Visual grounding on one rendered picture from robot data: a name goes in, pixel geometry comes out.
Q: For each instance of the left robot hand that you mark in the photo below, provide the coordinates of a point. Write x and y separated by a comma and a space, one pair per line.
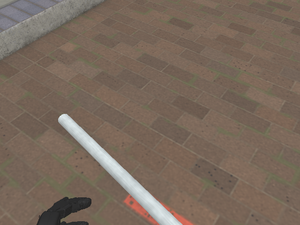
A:
62, 209

